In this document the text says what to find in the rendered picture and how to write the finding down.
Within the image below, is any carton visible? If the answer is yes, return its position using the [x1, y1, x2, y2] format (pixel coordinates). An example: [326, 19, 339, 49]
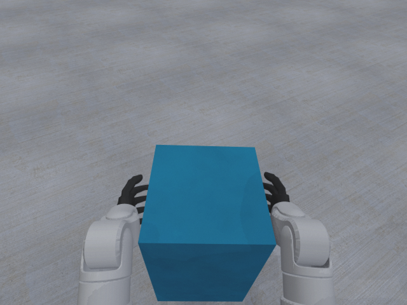
[138, 145, 276, 302]

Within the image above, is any robot right hand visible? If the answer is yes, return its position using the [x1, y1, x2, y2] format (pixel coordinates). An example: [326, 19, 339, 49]
[263, 172, 290, 214]

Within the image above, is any robot left forearm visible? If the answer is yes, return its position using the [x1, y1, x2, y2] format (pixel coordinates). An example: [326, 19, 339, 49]
[77, 204, 140, 305]

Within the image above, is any robot right forearm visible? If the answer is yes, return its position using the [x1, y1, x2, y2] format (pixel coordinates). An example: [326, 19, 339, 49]
[270, 201, 339, 305]

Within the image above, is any robot left hand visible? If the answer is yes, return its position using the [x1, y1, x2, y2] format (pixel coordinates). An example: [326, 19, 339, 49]
[117, 175, 149, 224]

